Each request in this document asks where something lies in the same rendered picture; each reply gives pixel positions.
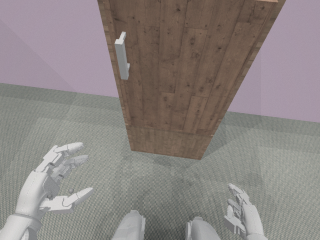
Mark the handle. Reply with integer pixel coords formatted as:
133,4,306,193
114,31,130,80

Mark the right robot shin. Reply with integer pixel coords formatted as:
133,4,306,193
193,216,203,221

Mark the robot right hand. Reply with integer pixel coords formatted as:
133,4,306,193
224,183,264,240

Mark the cupboard door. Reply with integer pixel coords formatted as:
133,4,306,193
102,0,278,136

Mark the robot left hand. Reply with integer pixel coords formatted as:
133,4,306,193
15,142,95,220

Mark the robot left forearm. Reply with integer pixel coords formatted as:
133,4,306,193
0,213,42,240

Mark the left robot thigh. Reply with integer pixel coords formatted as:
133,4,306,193
111,213,146,240

